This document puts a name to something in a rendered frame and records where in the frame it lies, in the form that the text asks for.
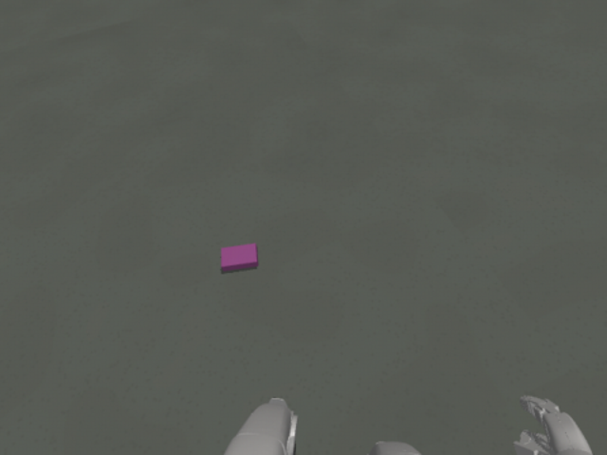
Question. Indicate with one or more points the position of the right robot hand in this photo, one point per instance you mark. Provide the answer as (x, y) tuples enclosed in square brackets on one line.
[(561, 430)]

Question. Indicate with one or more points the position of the small box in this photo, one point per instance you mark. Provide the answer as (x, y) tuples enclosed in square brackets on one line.
[(237, 257)]

